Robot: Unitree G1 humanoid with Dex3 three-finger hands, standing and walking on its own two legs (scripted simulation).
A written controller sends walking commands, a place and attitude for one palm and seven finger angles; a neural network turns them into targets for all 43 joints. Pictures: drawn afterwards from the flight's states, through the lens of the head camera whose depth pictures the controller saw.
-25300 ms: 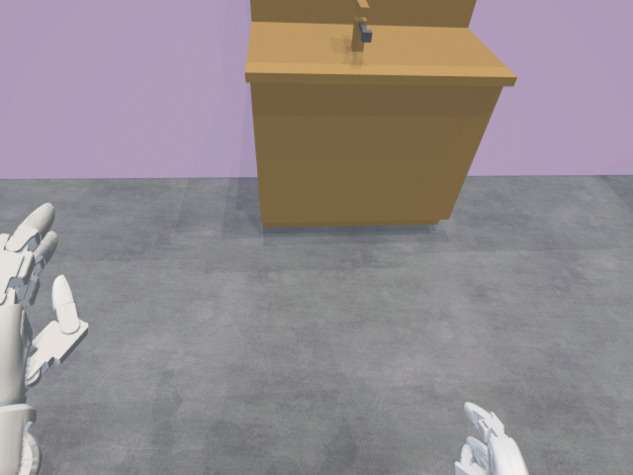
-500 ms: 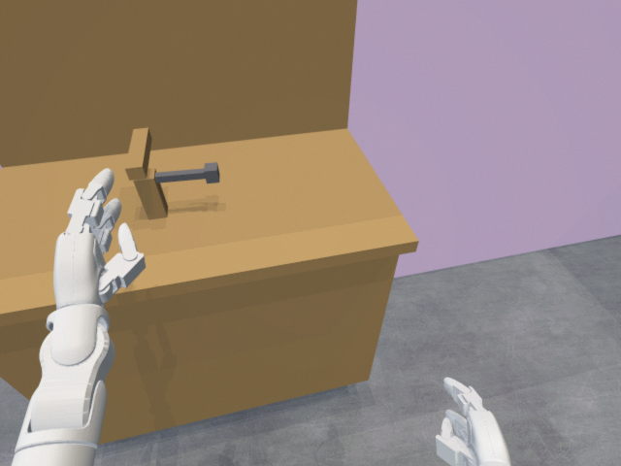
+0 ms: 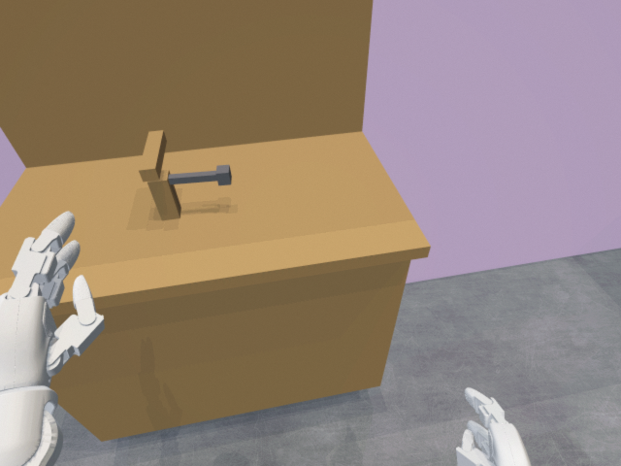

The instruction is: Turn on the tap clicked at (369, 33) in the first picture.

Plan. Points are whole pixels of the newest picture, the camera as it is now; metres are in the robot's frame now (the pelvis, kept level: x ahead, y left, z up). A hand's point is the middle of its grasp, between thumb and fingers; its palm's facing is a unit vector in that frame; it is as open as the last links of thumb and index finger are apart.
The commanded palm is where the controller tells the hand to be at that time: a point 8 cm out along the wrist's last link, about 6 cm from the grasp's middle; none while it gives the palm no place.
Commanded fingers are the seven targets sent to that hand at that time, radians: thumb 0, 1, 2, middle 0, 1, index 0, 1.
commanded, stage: draw the hand back beside the body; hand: left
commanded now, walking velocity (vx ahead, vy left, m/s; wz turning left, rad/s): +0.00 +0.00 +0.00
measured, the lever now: (224, 175) +0.59 +0.26 +0.07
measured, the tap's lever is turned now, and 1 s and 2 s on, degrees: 86 86 86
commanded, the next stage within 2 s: step back with the hand held close in 0.14 s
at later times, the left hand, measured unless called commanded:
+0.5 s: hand (107, 330) +0.19 +0.24 +0.14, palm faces +0.38 -0.84 -0.40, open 7.4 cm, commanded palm +0.14 +0.29 +0.17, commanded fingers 0.00 0.90 0.90 -0.20 -0.30 -0.20 -0.30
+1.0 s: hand (35, 391) +0.13 +0.27 +0.15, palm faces +0.46 -0.79 -0.40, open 7.4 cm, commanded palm +0.06 +0.31 +0.17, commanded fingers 0.00 0.90 0.90 -0.20 -0.30 -0.20 -0.30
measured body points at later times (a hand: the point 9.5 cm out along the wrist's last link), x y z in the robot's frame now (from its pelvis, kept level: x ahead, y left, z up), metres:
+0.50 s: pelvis -0.02 +0.01 +0.00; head -0.02 -0.01 +0.45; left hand +0.17 +0.29 +0.17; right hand +0.16 -0.23 -0.09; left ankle -0.01 +0.12 -0.74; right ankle +0.02 -0.09 -0.74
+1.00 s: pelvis -0.08 +0.02 -0.02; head -0.08 +0.02 +0.43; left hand +0.09 +0.31 +0.17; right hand +0.10 -0.21 -0.09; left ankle -0.01 +0.13 -0.74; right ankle +0.02 -0.09 -0.74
